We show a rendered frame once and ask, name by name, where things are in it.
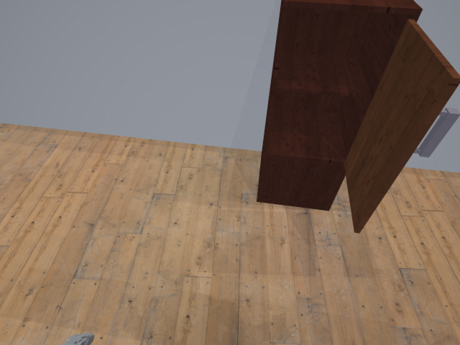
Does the cupboard door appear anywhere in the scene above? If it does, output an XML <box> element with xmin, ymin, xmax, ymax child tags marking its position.
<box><xmin>344</xmin><ymin>19</ymin><xmax>460</xmax><ymax>234</ymax></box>

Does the handle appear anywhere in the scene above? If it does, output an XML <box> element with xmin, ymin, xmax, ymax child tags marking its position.
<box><xmin>414</xmin><ymin>108</ymin><xmax>460</xmax><ymax>157</ymax></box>

